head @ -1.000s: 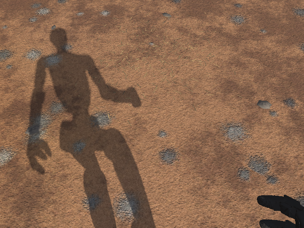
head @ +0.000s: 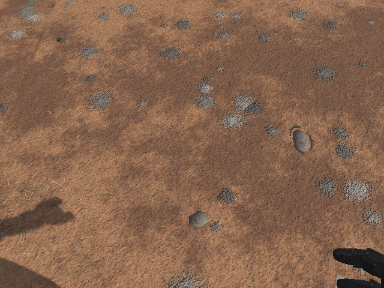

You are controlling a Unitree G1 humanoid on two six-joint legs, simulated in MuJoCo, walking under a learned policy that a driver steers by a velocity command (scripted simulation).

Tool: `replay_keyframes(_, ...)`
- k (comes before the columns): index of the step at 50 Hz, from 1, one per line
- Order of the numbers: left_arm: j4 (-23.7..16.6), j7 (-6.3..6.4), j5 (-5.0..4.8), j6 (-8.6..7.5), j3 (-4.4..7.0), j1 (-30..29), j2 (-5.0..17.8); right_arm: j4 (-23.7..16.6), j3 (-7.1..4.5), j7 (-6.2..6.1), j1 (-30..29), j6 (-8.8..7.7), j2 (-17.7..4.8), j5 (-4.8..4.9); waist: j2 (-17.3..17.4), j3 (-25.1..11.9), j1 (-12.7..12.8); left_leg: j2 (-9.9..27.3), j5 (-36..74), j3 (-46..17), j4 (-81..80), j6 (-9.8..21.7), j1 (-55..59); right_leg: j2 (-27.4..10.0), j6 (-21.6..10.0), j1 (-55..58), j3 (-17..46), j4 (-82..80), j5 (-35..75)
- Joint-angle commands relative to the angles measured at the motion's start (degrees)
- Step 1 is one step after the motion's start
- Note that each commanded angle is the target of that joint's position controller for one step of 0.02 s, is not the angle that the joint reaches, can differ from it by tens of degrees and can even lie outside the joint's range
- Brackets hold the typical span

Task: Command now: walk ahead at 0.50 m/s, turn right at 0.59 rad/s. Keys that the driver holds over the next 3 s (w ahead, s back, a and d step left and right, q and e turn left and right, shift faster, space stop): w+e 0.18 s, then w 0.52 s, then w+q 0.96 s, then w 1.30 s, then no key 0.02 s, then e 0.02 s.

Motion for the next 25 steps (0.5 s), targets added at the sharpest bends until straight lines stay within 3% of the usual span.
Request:
replay_keyframes(1,-4.0,0.05,0.34,-0.27,1.3,-2.5,6.1,-1.7,-3.75,-0.57,8.2,-1.74,-10.0,-0.58,-8.5,-7.0,-8.2,2.5,-2.3,-0.6,-1.7,4.4,20.2,-10.4,-4.0,-5.6,9.2,9.2,27.2)
replay_keyframes(2,-5.3,-0.07,1.52,-0.38,0.07,-1.8,3.0,-0.9,-4.5,-1.12,17.3,-1.58,-13.2,-1.23,-1.6,-15.9,-11.4,12.4,-6.0,-10.8,-0.2,7.7,36.1,-6.1,-1.7,-13.7,3.9,25.4,16.1)
replay_keyframes(3,-6.8,-0.12,-0.61,-0.87,-0.71,6.6,0.6,1.2,-5.2,-0.62,20.4,-0.75,-16.1,-1.49,19.3,-21.1,-6.8,23.8,-19.9,-38.2,-6.5,16.4,51.3,0.4,1.6,-34.3,-1.5,42.3,-11.6)
replay_keyframes(4,-5.0,0.07,-1.14,-0.82,0.28,5.5,7.0,-0.1,-3.84,-0.39,18.3,-0.46,-10.0,-0.08,11.4,-15.8,-8.1,23.5,-31.4,-39.4,-9.0,14.8,47.9,-4.8,2.3,-40.4,-0.1,48.8,-9.4)
replay_keyframes(5,-5.8,-0.03,-0.72,-0.56,1.11,-1.0,9.7,-0.5,-3.01,-0.73,15.9,-0.02,-7.0,0.03,5.7,-8.6,-9.7,21.0,-29.1,-29.7,-9.7,12.3,40.7,-6.5,2.8,-41.7,-1.9,49.7,-3.9)
replay_keyframes(6,-6.3,0.05,-0.19,-0.34,1.15,-3.9,9.1,-0.7,-2.6,-0.83,13.3,0.36,-6.5,-0.55,1.6,-4.7,-8.7,18.8,-21.4,-22.7,-10.7,11.2,33.8,-8.5,3.2,-39.9,-3.7,48.6,0.1)
replay_keyframes(7,-7.1,-0.17,0.37,-0.38,1.3,-5.9,8.3,-0.1,-2.29,-0.93,11.9,0.55,-5.5,-0.79,1.3,-1.6,-7.9,16.8,-15.2,-17.7,-12.0,11.1,28.9,-10.0,3.4,-39.0,-3.8,46.0,2.6)
replay_keyframes(9,-7.5,-0.81,-0.38,0.1,1.12,-4.9,5.9,0.8,-2.06,-1.15,11.3,0.2,-4.9,-1.04,4.1,-0.9,-6.2,14.6,-10.1,-10.7,-14.7,10.8,24.2,-12.1,3.5,-35.4,-4.9,43.1,4.8)
replay_keyframes(13,-9.2,-0.94,0.26,0.28,-0.05,-8.3,2.4,3.4,-2.7,-0.82,13.2,-0.46,-7.1,-0.5,1.9,0.4,-6.1,15.0,-2.4,-4.7,-18.1,13.7,23.1,-12.4,4.2,-37.4,-5.5,34.2,8.7)
replay_keyframes(18,-10.7,-2.55,0.62,-1.35,-1.33,-16.5,1.1,5.5,-2.87,-0.87,14.8,0.55,-9.3,0.57,0.9,1.8,-8.4,12.4,3.9,4.1,-18.5,12.2,23.9,-11.4,3.8,-33.3,-10.4,16.1,22.2)
replay_keyframes(21,-12.5,-3.3,0.25,-1.78,-1.52,-21.5,1.4,7.8,-3.06,-0.89,18.9,1.47,-10.8,1.22,1.4,2.9,-9.9,14.3,5.0,4.2,-17.6,11.7,27.7,-10.3,2.9,-32.1,-12.3,10.6,21.7)
replay_keyframes(23,-13.3,-3.58,0.25,-1.84,-1.16,-22.6,2.6,8.9,-3.23,-1.02,19.9,2.26,-11.6,1.65,2.4,2.9,-9.0,16.0,9.7,4.1,-15.4,10.9,31.4,-9.4,1.4,-31.2,-12.8,8.0,17.8)
replay_keyframes(24,-13.2,-3.62,0.43,-1.86,-0.73,-21.2,3.6,9.2,-3.31,-1.17,19.6,2.61,-12.2,1.8,3.1,1.9,-7.5,16.2,16.5,4.8,-12.6,10.2,32.4,-8.3,0.4,-28.1,-13.7,6.7,15.9)
replay_keyframes(25,-12.0,-3.49,0.75,-1.85,0.1,-16.7,5.0,9.4,-3.31,-1.37,18.8,2.95,-12.7,2.01,3.5,-1.1,-4.3,15.3,25.5,6.5,-7.0,9.1,32.1,-6.5,-1.0,-20.6,-15.2,4.6,16.5)
Next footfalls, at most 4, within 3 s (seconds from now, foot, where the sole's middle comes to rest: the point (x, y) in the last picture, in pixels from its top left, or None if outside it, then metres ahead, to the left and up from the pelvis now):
0.02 left None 0.19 0.13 -0.77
0.54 right None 0.42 -0.18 -0.77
1.08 left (225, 210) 0.76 0.00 -0.77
1.54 right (272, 154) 1.05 -0.19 -0.77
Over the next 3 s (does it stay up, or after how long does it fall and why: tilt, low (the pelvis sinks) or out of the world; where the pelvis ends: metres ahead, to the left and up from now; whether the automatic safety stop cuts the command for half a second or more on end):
stays up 1.60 0.17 0.01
